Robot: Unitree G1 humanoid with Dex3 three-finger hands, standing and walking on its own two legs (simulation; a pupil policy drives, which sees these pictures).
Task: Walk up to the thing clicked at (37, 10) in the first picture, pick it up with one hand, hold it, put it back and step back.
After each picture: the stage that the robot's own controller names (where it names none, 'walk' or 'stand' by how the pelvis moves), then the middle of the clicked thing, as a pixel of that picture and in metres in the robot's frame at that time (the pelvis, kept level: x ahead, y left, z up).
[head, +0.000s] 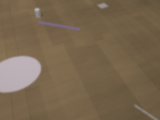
stand; (37, 13) +2.05 +0.61 -0.72
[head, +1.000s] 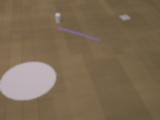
walk; (57, 18) +1.96 +0.26 -0.70
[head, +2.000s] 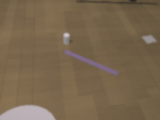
walk; (66, 38) +1.39 +0.10 -0.71
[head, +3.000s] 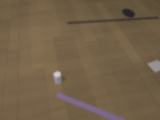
walk; (57, 77) +0.88 +0.19 -0.71
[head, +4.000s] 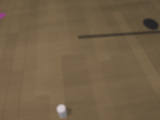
walk; (62, 111) +0.54 +0.21 -0.70
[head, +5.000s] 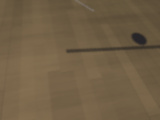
stand; out of the picture +0.34 +0.19 -0.70
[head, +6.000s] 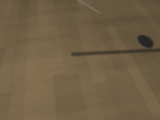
stand; out of the picture +0.31 +0.18 -0.72
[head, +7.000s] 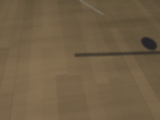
stand; out of the picture +0.32 +0.17 -0.73
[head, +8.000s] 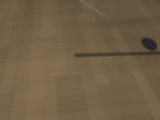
stand; out of the picture +0.32 +0.18 -0.73
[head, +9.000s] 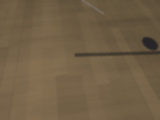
stand; out of the picture +0.31 +0.18 -0.73
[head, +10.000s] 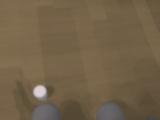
go down; (41, 93) +0.37 +0.19 -0.48
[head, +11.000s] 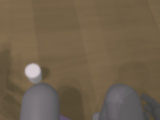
go down; (34, 73) +0.41 +0.21 -0.32
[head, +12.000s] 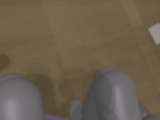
close in; out of the picture +0.39 +0.24 -0.23
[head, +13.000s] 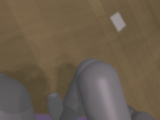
close; out of the picture +0.39 +0.26 -0.22
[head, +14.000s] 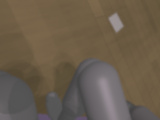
lift; out of the picture +0.39 +0.25 -0.22
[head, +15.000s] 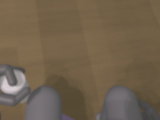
lift; (17, 87) +0.31 +0.22 -0.07
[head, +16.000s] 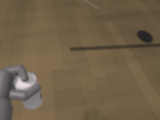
hold; (29, 91) +0.33 +0.18 +0.03
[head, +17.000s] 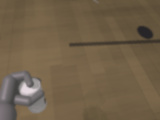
hold; (33, 96) +0.32 +0.17 -0.01
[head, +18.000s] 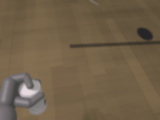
crouch; (33, 97) +0.31 +0.17 -0.01
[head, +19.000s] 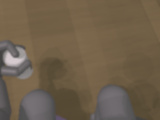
crouch; (19, 63) +0.41 +0.19 -0.10
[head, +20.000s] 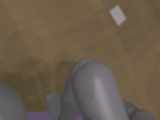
lower; out of the picture +0.41 +0.26 -0.22
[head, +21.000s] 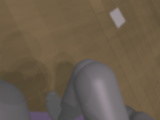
lower; out of the picture +0.40 +0.27 -0.22
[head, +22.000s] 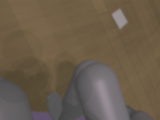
lower; out of the picture +0.40 +0.27 -0.22
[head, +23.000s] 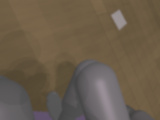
lower; out of the picture +0.39 +0.26 -0.22
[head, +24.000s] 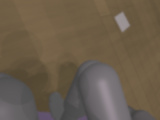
loosen; out of the picture +0.38 +0.25 -0.23
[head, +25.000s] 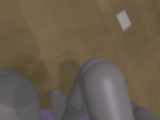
rise; out of the picture +0.38 +0.25 -0.22
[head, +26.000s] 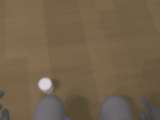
walk; (46, 86) +0.39 +0.18 -0.44
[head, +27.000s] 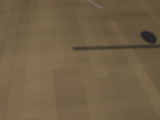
stand; out of the picture +0.33 +0.16 -0.66
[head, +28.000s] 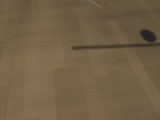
stand; out of the picture +0.33 +0.18 -0.67
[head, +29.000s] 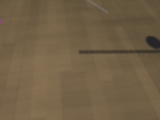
stand; out of the picture +0.34 +0.16 -0.72
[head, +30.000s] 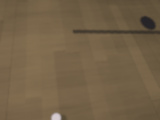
walk; (56, 119) +0.39 +0.12 -0.70
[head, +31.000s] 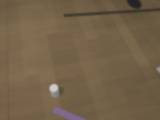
walk; (54, 90) +0.59 +0.20 -0.69
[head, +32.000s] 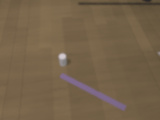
walk; (62, 60) +0.92 +0.19 -0.69
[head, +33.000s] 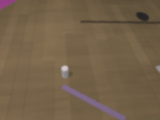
stand; (65, 72) +0.97 +0.16 -0.71
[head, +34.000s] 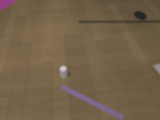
stand; (63, 72) +0.98 +0.17 -0.73
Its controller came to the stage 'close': yes
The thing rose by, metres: 0.70
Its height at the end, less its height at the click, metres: +0.00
